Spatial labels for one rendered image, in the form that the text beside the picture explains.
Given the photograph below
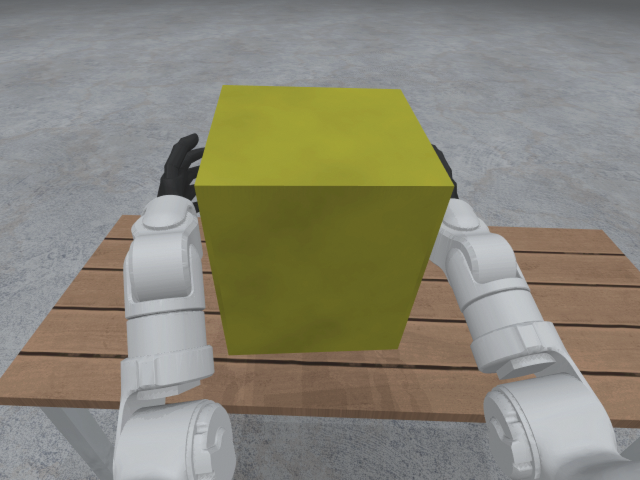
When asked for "carton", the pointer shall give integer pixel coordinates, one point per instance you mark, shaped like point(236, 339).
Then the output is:
point(320, 208)

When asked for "table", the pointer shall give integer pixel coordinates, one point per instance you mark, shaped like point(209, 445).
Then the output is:
point(579, 279)

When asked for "robot right forearm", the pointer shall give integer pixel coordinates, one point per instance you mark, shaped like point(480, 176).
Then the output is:
point(509, 335)

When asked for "right robot hand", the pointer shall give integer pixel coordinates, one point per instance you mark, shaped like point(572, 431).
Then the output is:
point(448, 170)

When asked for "robot left forearm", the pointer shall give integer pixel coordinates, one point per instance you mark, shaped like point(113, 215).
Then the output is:
point(164, 298)

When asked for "left robot hand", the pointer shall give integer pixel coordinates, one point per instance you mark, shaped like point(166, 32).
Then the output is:
point(177, 174)

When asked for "robot right upper arm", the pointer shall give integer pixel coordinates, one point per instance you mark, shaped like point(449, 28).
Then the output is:
point(552, 428)

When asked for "robot left upper arm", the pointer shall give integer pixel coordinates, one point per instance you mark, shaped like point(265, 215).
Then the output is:
point(190, 440)

